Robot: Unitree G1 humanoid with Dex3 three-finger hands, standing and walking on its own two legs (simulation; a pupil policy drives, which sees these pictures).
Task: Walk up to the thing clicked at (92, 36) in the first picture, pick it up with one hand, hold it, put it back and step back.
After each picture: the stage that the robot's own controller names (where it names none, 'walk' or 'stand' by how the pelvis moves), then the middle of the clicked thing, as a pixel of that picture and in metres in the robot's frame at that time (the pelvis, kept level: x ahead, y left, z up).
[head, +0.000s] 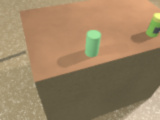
stand; (92, 43) +0.59 -0.06 -0.01
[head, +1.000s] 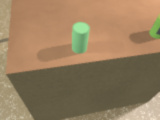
sink last; (80, 38) +0.53 +0.01 +0.02
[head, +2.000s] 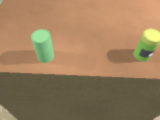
rise first; (43, 46) +0.47 +0.16 +0.03
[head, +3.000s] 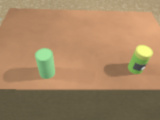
stand; (45, 64) +0.46 +0.14 -0.01
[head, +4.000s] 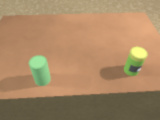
stand; (40, 71) +0.43 +0.16 -0.01
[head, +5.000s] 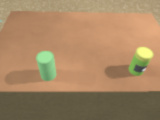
stand; (46, 66) +0.45 +0.14 -0.01
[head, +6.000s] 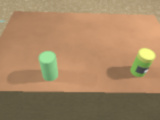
stand; (49, 66) +0.45 +0.13 -0.01
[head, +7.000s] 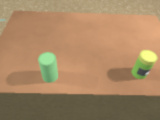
rise first; (48, 68) +0.44 +0.13 -0.01
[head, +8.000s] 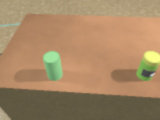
rise first; (53, 66) +0.46 +0.15 -0.01
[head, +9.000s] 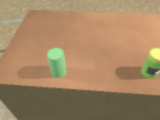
go down; (57, 63) +0.46 +0.13 +0.00
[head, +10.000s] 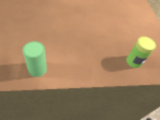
go down; (35, 60) +0.43 +0.13 +0.03
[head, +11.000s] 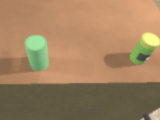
close in; (37, 53) +0.45 +0.13 +0.04
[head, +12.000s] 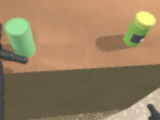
close; (21, 39) +0.47 +0.14 +0.07
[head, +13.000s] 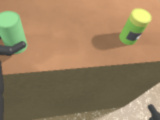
lift; (12, 33) +0.49 +0.16 +0.08
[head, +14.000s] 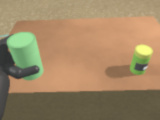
lift; (27, 57) +0.33 +0.15 +0.21
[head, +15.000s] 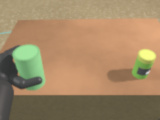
hold; (30, 68) +0.32 +0.15 +0.17
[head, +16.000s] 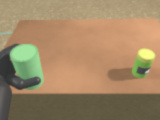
hold; (28, 67) +0.31 +0.15 +0.17
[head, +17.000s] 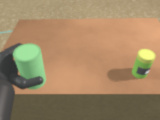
crouch; (31, 67) +0.32 +0.14 +0.17
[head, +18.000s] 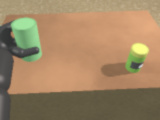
crouch; (28, 40) +0.42 +0.15 +0.18
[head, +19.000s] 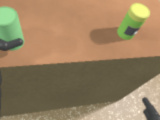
lower; (9, 30) +0.49 +0.15 +0.07
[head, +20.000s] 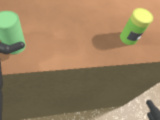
lower; (10, 34) +0.48 +0.16 +0.08
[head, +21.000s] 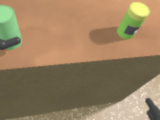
lower; (6, 29) +0.49 +0.16 +0.08
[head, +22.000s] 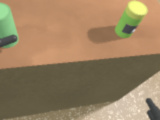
lower; (2, 26) +0.50 +0.16 +0.08
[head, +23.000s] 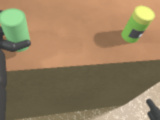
loosen; (16, 31) +0.49 +0.14 +0.08
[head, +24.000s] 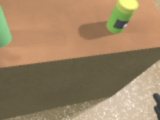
rise; out of the picture +0.50 +0.16 +0.09
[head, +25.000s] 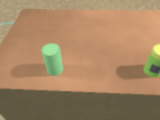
sink last; (53, 60) +0.46 +0.13 +0.05
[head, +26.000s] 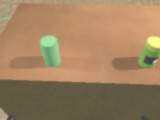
stand; (50, 51) +0.49 +0.14 +0.04
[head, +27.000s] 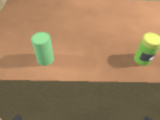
stand; (43, 49) +0.48 +0.15 +0.06
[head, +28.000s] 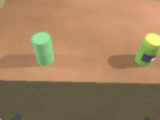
stand; (43, 49) +0.47 +0.15 +0.06
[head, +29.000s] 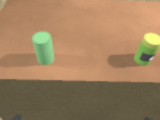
stand; (44, 49) +0.48 +0.15 +0.06
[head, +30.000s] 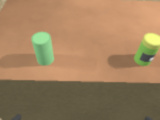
stand; (43, 49) +0.48 +0.15 +0.06
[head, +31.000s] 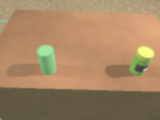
stand; (47, 60) +0.48 +0.15 +0.00
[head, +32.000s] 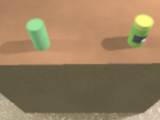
walk; (39, 35) +0.53 +0.18 +0.02
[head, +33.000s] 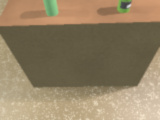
walk; (50, 3) +0.82 +0.18 +0.01
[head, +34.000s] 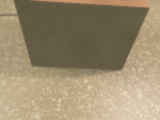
stand; out of the picture +1.13 +0.14 +0.01
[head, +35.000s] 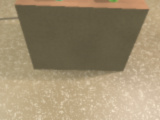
stand; out of the picture +1.13 +0.15 -0.01
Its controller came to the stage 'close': yes
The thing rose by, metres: 0.20
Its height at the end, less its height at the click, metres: +0.00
